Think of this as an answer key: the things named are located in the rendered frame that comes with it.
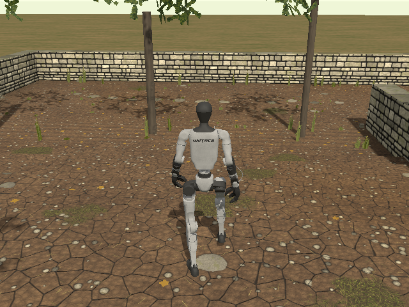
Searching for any left robot forearm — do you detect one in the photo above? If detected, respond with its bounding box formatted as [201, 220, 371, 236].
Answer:
[171, 154, 181, 177]

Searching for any right robot forearm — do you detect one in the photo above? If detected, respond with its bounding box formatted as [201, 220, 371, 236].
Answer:
[227, 156, 239, 188]

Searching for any robot left hand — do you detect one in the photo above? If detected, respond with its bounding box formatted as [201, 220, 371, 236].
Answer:
[171, 174, 187, 188]

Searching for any left robot foot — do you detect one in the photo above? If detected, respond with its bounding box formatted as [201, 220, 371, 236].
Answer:
[187, 259, 199, 277]

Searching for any right robot upper arm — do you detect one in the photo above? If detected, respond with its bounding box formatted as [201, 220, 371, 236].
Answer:
[217, 129, 233, 166]

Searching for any left robot upper arm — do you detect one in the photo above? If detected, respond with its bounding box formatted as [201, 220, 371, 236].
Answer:
[174, 129, 191, 164]

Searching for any robot right thigh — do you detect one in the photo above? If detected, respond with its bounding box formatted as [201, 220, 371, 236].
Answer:
[213, 177, 226, 209]

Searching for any robot right hand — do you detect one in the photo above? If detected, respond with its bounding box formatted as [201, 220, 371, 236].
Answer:
[225, 186, 240, 203]

